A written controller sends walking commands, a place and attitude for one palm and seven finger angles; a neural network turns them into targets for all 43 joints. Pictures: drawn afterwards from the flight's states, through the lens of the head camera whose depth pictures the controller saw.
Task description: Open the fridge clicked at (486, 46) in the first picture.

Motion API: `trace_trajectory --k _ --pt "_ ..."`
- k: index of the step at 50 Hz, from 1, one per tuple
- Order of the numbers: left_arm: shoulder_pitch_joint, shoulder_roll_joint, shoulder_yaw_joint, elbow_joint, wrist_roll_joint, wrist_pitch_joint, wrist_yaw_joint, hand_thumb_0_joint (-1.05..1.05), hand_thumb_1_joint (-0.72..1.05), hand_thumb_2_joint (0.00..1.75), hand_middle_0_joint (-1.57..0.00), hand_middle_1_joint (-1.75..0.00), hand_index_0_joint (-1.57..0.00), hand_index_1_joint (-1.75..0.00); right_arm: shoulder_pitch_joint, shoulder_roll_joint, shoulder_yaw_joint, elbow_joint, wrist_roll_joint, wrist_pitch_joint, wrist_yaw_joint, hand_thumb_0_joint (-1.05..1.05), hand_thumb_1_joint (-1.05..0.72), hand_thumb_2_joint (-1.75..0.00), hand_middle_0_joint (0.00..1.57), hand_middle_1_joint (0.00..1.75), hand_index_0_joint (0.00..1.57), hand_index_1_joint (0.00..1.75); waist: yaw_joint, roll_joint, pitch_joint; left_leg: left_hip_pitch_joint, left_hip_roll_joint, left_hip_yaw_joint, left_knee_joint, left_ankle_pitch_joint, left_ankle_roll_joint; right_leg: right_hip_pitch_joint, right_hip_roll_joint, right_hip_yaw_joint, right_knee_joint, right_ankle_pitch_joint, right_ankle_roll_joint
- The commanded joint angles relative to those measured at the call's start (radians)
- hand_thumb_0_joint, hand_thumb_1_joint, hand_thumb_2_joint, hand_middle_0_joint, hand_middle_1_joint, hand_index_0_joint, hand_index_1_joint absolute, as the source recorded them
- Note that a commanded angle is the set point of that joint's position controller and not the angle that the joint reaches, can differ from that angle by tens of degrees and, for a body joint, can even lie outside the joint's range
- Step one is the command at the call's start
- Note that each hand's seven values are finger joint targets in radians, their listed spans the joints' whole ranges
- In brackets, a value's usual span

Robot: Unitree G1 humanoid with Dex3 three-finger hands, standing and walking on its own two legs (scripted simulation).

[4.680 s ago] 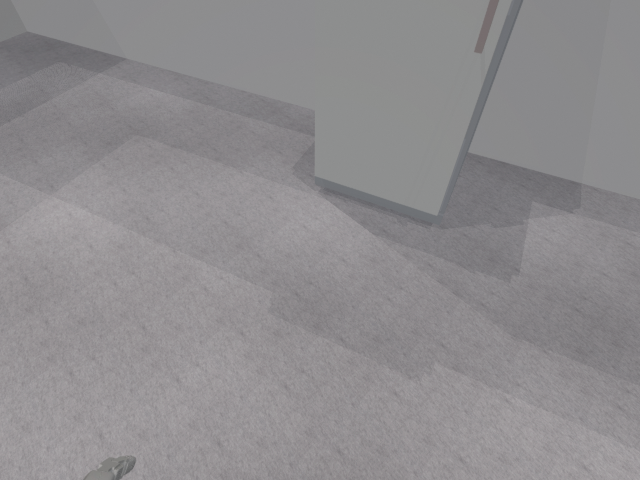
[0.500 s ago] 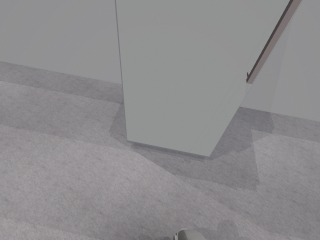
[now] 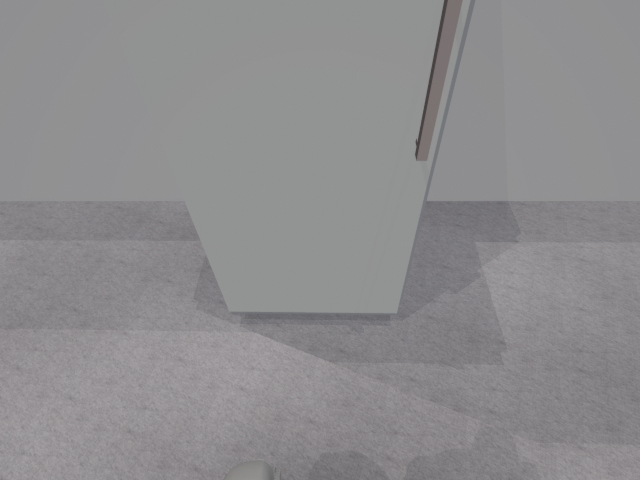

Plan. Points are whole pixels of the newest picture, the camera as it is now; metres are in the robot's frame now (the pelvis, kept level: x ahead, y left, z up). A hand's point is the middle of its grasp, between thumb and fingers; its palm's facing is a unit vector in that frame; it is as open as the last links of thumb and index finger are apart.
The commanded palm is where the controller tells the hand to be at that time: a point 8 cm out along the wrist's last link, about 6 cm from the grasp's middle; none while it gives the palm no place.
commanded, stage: take the last steps up to it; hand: right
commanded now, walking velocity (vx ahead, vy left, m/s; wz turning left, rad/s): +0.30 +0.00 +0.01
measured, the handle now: (435, 74) +0.71 -0.17 +0.16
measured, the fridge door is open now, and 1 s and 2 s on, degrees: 0 0 0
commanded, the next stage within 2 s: come to a stop and stand still in 0.54 s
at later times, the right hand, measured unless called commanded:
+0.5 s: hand (430, 446) +0.21 -0.14 -0.17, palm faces +0.05 +0.97 -0.22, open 7.1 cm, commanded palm none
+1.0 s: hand (451, 431) +0.24 -0.19 -0.19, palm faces +0.04 +0.98 -0.20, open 7.3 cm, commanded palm none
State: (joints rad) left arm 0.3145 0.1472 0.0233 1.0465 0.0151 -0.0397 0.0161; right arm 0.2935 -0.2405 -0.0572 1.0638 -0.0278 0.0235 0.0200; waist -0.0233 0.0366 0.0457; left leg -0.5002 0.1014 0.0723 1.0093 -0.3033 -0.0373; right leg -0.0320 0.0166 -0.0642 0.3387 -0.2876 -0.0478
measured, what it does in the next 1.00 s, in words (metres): walks ahead: left foot, then right foot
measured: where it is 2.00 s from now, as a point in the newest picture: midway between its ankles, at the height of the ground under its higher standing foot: outside the picture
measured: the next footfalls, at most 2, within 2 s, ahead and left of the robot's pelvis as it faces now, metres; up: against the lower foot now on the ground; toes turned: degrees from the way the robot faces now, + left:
left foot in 0.24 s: +0.21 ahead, +0.13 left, +0.00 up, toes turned +7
right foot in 0.68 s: +0.32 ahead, -0.10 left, +0.00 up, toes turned -7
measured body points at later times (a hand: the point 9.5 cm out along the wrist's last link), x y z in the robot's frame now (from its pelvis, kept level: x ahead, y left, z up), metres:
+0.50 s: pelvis +0.15 +0.04 +0.00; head +0.17 +0.05 +0.45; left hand +0.16 +0.27 -0.16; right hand +0.21 -0.20 -0.15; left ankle +0.17 +0.13 -0.74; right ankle +0.18 -0.10 -0.69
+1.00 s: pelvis +0.21 +0.01 -0.01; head +0.24 -0.02 +0.44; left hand +0.29 +0.24 -0.14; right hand +0.23 -0.24 -0.17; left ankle +0.19 +0.15 -0.68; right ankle +0.28 -0.09 -0.74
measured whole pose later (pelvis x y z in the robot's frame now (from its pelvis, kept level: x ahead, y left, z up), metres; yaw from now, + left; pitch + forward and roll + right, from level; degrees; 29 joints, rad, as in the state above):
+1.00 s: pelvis +0.21 +0.01 -0.01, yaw +2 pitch -2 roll +1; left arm 0.12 0.14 0.04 1.02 0.02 0.00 0.04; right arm 0.23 -0.20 -0.07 1.04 -0.02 0.07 -0.03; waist -0.02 0.03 0.09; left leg -0.42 0.04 0.01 1.02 -0.45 -0.05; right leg -0.28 -0.06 -0.15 0.46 -0.15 -0.04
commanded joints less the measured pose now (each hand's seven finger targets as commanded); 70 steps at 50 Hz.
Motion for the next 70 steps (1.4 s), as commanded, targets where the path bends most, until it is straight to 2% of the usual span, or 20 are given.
trace_trajectory --k 1,6,10,11,12,13,14,16,20,32,35,36,41,48,55,56,57,59,64,70 --pt "0.113 0.151 0.032 0.017 -0.003 -0.023 0.016 0.00 0.90 0.90 -0.20 -0.30 -0.20 -0.30 -0.128 -0.021 0.005 -0.095 0.005 -0.033 -0.002 0.00 -0.90 -0.90 0.20 0.30 0.20 0.30 0.047 -0.131 0.079 -0.152 0.016 -0.006 -0.078 0.045 -0.006 0.056 -0.265 0.167 -0.156 0.340 -0.138" --pt "0.169 0.145 0.034 0.062 0.009 -0.025 0.018 0.00 0.90 0.90 -0.20 -0.30 -0.20 -0.30 -0.237 0.002 0.007 -0.131 0.009 -0.043 0.001 0.00 -0.90 -0.90 0.20 0.30 0.20 0.30 0.074 -0.132 0.108 -0.085 -0.007 0.014 -0.268 0.032 0.025 0.048 -0.279 0.166 -0.118 0.397 -0.134" --pt "0.129 0.160 0.035 0.075 0.007 -0.022 0.019 0.00 0.90 0.90 -0.20 -0.30 -0.20 -0.30 -0.067 -0.010 -0.008 -0.086 0.008 -0.060 -0.002 0.00 -0.90 -0.90 0.20 0.30 0.20 0.30 -0.020 -0.117 0.024 0.243 -0.080 0.061 -0.453 0.082 0.068 -0.026 -0.241 0.099 0.089 0.553 -0.090" --pt "0.134 0.144 0.035 0.075 -0.001 -0.026 0.013 0.00 0.90 0.90 -0.20 -0.30 -0.20 -0.30 0.070 -0.058 -0.021 -0.045 0.002 -0.073 -0.009 0.00 -0.90 -0.90 0.20 0.30 0.20 0.30 -0.077 -0.026 -0.048 0.470 -0.056 0.015 -0.515 0.140 0.083 -0.130 -0.191 0.066 0.279 0.517 -0.055" --pt "0.166 0.096 0.027 0.057 -0.013 -0.033 0.003 0.00 0.90 0.90 -0.20 -0.30 -0.20 -0.30 0.214 -0.145 -0.046 -0.006 -0.006 -0.088 -0.023 0.00 -0.90 -0.90 0.20 0.30 0.20 0.30 -0.118 0.160 -0.168 0.719 0.190 -0.292 -0.575 0.162 0.171 -0.362 -0.077 -0.016 0.575 0.195 -0.003" --pt "0.167 0.094 0.028 0.030 -0.015 -0.030 0.004 0.00 0.90 0.90 -0.20 -0.30 -0.20 -0.30 0.275 -0.210 -0.053 0.009 0.013 -0.083 -0.027 0.00 -0.90 -0.90 0.20 0.30 0.20 0.30 -0.104 0.226 -0.210 0.711 0.368 -0.588 -0.718 0.167 0.272 -0.479 0.005 0.007 0.838 -0.282 0.010" --pt "0.098 0.098 0.038 0.027 -0.012 -0.019 0.000 0.00 0.90 0.90 -0.20 -0.30 -0.20 -0.30 0.186 -0.191 -0.055 -0.010 0.019 -0.079 -0.028 0.00 -0.90 -0.90 0.20 0.30 0.20 0.30 -0.096 0.144 -0.137 0.561 0.361 -0.600 -0.783 -0.069 0.287 -0.508 -0.047 0.086 0.943 -0.256 0.001" --pt "0.042 0.072 0.041 0.018 0.002 -0.003 -0.010 0.00 0.90 0.90 -0.20 -0.30 -0.20 -0.30 0.010 -0.091 -0.030 -0.059 0.017 -0.075 -0.039 0.00 -0.90 -0.90 0.20 0.30 0.20 0.30 -0.022 -0.019 0.022 0.326 0.286 -0.406 -0.824 -0.162 0.234 -0.528 -0.123 0.098 0.936 -0.088 0.008" --pt "0.118 0.027 0.031 0.041 0.012 0.028 -0.015 0.00 0.90 0.90 -0.20 -0.30 -0.20 -0.30 -0.032 -0.010 0.000 -0.057 0.008 -0.092 -0.040 0.00 -0.90 -0.90 0.20 0.30 0.20 0.30 0.055 0.083 0.024 0.184 0.173 -0.137 -0.838 0.110 0.181 -0.419 -0.138 0.041 0.740 -0.007 0.057" --pt "-0.031 0.062 0.022 -0.020 0.005 -0.005 -0.023 0.00 0.90 0.90 -0.20 -0.30 -0.20 -0.30 0.035 -0.053 -0.011 0.000 0.009 -0.074 -0.039 0.00 -0.90 -0.90 0.20 0.30 0.20 0.30 0.038 0.041 0.013 0.240 0.128 -0.078 -0.671 0.183 0.146 -0.149 -0.076 -0.048 0.149 0.117 0.069" --pt "0.072 0.191 0.029 0.012 0.008 -0.004 0.004 0.00 0.90 0.90 -0.20 -0.30 -0.20 -0.30 0.109 0.052 0.024 0.008 0.021 -0.056 -0.051 0.00 -0.90 -0.90 0.20 0.30 0.20 0.30 0.043 -0.257 -0.098 0.152 -0.050 0.036 -0.309 -0.241 0.024 0.023 -0.406 0.252 0.020 0.676 -0.087" --pt "0.024 0.177 0.017 0.011 0.007 0.000 0.019 0.00 0.90 0.90 -0.20 -0.30 -0.20 -0.30 0.104 0.043 0.029 0.024 0.021 -0.038 -0.062 0.00 -0.90 -0.90 0.20 0.30 0.20 0.30 0.033 -0.321 -0.103 0.186 -0.039 -0.026 -0.243 -0.316 0.011 -0.036 -0.408 0.260 -0.016 0.762 -0.102" --pt "-0.068 0.182 0.031 -0.002 -0.005 0.025 0.047 0.00 0.90 0.90 -0.20 -0.30 -0.20 -0.30 0.072 -0.002 0.013 0.031 0.012 0.001 -0.058 0.00 -0.90 -0.90 0.20 0.30 0.20 0.30 0.027 -0.119 -0.056 0.125 -0.020 -0.064 -0.103 -0.203 -0.003 -0.039 -0.389 0.169 0.017 0.956 -0.129" --pt "-0.124 0.182 0.062 -0.056 0.003 0.042 0.037 0.00 0.90 0.90 -0.20 -0.30 -0.20 -0.30 0.036 0.007 -0.020 -0.059 0.005 0.042 -0.049 0.00 -0.90 -0.90 0.20 0.30 0.20 0.30 0.021 -0.178 -0.099 0.075 -0.039 -0.079 0.036 -0.134 -0.014 -0.135 -0.359 0.107 -0.022 0.518 -0.129" --pt "-0.139 0.161 0.060 -0.038 0.006 0.059 0.003 0.00 0.90 0.90 -0.20 -0.30 -0.20 -0.30 0.122 0.034 0.007 -0.017 0.003 -0.002 -0.049 0.00 -0.90 -0.90 0.20 0.30 0.20 0.30 -0.020 -0.182 -0.059 0.404 -0.065 0.031 -0.527 0.004 0.011 -0.348 -0.232 0.097 -0.048 -0.217 -0.022" --pt "-0.118 0.112 0.052 -0.032 -0.002 0.059 -0.003 0.00 0.90 0.90 -0.20 -0.30 -0.20 -0.30 0.134 -0.005 0.008 -0.015 -0.005 -0.017 -0.052 0.00 -0.90 -0.90 0.20 0.30 0.20 0.30 -0.024 -0.060 -0.030 0.415 -0.016 -0.044 -0.676 -0.009 0.018 -0.372 -0.154 0.047 0.070 -0.206 0.027" --pt "-0.103 0.046 0.036 -0.051 -0.014 0.066 -0.009 0.00 0.90 0.90 -0.20 -0.30 -0.20 -0.30 0.093 -0.081 0.003 -0.032 -0.008 -0.030 -0.056 0.00 -0.90 -0.90 0.20 0.30 0.20 0.30 0.002 0.162 0.015 0.311 0.186 -0.320 -0.842 -0.232 0.087 -0.414 -0.076 -0.012 0.222 -0.193 0.080" --pt "-0.159 0.098 0.045 -0.081 0.003 0.088 -0.021 0.00 0.90 0.90 -0.20 -0.30 -0.20 -0.30 -0.007 -0.160 -0.017 -0.085 0.001 -0.027 -0.057 0.00 -0.90 -0.90 0.20 0.30 0.20 0.30 -0.017 0.248 0.108 0.068 0.280 -0.478 -0.975 -0.461 0.149 -0.397 -0.073 0.048 0.390 -0.161 0.073" --pt "-0.015 0.118 0.052 -0.029 0.009 0.082 -0.030 0.00 0.90 0.90 -0.20 -0.30 -0.20 -0.30 -0.038 -0.105 -0.016 -0.098 0.006 -0.034 -0.054 0.00 -0.90 -0.90 0.20 0.30 0.20 0.30 0.019 0.119 0.059 0.233 0.185 -0.232 -0.830 -0.055 0.122 -0.441 -0.054 0.048 0.583 -0.005 0.087" --pt "-0.075 0.106 0.041 -0.073 0.004 0.070 -0.019 0.00 0.90 0.90 -0.20 -0.30 -0.20 -0.30 0.077 -0.098 -0.025 -0.058 -0.002 -0.036 -0.062 0.00 -0.90 -0.90 0.20 0.30 0.20 0.30 -0.040 0.138 -0.016 0.405 0.231 -0.260 -0.745 0.193 0.181 -0.456 -0.063 0.039 0.464 -0.107 0.105"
